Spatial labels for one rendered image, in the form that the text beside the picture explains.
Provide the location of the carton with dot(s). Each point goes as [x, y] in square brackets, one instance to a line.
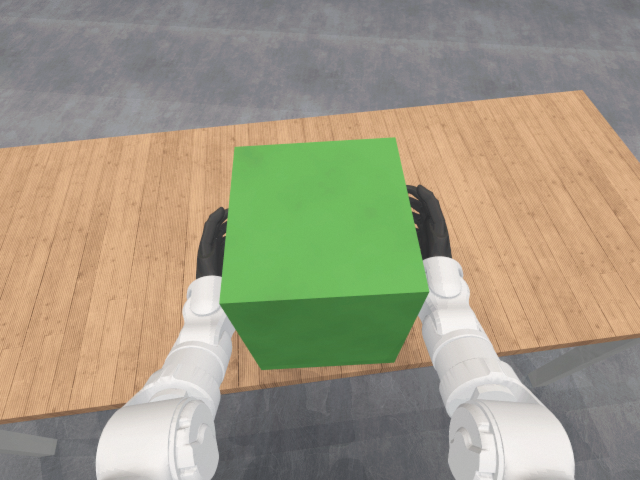
[322, 264]

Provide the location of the table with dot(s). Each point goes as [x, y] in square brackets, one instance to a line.
[99, 241]

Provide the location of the right robot hand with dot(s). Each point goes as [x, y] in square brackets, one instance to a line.
[432, 230]

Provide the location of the right robot upper arm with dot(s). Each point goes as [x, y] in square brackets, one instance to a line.
[501, 440]

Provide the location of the robot right forearm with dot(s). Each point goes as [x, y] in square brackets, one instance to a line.
[461, 353]

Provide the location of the left robot hand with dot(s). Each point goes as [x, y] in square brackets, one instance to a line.
[212, 244]

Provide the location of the robot left forearm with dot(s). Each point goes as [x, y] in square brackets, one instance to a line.
[197, 362]

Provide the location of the left robot upper arm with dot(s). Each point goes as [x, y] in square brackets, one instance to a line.
[171, 439]

